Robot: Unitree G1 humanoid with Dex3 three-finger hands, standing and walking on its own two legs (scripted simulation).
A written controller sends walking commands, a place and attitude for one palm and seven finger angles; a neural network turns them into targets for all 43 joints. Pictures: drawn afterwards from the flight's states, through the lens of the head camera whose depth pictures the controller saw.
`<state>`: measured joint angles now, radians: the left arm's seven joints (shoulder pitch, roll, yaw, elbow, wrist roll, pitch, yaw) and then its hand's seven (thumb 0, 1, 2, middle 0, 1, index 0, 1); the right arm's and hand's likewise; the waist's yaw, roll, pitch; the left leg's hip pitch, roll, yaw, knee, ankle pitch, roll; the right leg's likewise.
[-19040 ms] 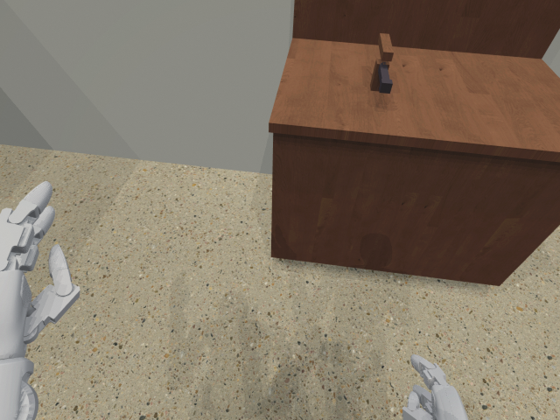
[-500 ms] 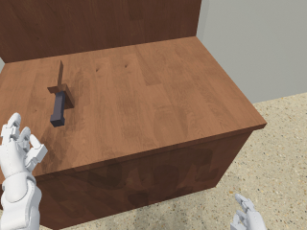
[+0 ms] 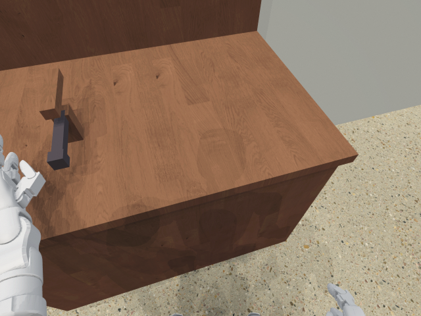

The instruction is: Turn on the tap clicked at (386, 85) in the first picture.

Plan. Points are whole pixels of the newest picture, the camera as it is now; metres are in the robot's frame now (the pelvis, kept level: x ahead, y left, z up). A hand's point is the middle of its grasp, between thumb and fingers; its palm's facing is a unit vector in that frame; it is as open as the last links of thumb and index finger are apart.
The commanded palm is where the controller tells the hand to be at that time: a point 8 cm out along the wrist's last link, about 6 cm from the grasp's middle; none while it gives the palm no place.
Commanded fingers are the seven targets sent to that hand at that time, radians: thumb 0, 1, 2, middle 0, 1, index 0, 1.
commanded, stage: reach beside the lever's end, fingers flat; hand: left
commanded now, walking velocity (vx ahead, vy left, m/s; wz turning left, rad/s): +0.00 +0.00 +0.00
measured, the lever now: (58, 159) +0.38 +0.32 +0.07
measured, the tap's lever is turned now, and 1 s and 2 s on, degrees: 0 3 26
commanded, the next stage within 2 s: push the lever round in 0.46 s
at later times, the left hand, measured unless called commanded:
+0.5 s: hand (38, 181) +0.33 +0.34 +0.07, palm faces +0.57 -0.82 -0.08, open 7.8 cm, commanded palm +0.29 +0.37 +0.07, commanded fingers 0.00 0.90 0.90 -0.15 -0.15 -0.15 -0.15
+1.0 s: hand (58, 173) +0.35 +0.31 +0.07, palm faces +0.57 -0.82 -0.09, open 7.8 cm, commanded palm +0.31 +0.34 +0.07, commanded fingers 0.00 0.90 0.90 -0.15 -0.15 -0.15 -0.15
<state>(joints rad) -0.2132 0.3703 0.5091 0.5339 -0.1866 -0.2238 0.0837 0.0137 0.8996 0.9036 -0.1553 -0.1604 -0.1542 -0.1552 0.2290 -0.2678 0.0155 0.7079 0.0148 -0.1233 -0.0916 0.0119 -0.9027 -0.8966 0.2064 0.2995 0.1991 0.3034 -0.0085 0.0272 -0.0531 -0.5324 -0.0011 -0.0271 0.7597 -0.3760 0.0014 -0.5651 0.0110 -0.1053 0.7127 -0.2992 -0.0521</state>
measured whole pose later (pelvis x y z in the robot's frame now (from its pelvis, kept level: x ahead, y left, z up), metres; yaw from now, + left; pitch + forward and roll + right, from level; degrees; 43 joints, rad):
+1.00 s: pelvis +0.01 +0.01 +0.00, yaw +0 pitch +10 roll -1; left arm -0.19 0.29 0.43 0.50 -0.15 -0.26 0.16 0.01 0.91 0.91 -0.15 -0.15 -0.15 -0.15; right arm 0.25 -0.25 0.01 0.69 0.01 -0.07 -0.06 0.01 -0.90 -0.90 0.21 0.30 0.20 0.30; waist -0.01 0.03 -0.08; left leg -0.56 -0.01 -0.02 0.79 -0.40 0.01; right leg -0.59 0.01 -0.10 0.73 -0.32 -0.04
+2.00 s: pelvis +0.00 +0.00 -0.01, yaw +1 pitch +10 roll +0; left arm -0.35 0.16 0.33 0.60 -0.05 -0.26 0.48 -0.02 0.92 0.93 -0.15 -0.15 -0.15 -0.15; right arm 0.21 -0.24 0.01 0.72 -0.02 -0.05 -0.05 0.01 -0.90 -0.90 0.21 0.30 0.20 0.30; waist -0.03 0.04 -0.09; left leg -0.58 -0.01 -0.04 0.79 -0.38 -0.01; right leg -0.62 0.01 -0.11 0.75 -0.31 -0.06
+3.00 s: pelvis +0.00 -0.01 -0.01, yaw +1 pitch +12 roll -1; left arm -0.60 0.07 0.37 0.81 0.08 -0.22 0.84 -0.02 0.93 0.92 -0.15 -0.15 -0.15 -0.15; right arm 0.23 -0.21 -0.03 0.77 -0.08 -0.01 0.01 0.01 -0.90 -0.90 0.20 0.30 0.20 0.30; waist -0.06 0.03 -0.13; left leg -0.64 0.00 -0.04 0.82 -0.40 -0.01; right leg -0.67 0.01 -0.12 0.78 -0.33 -0.06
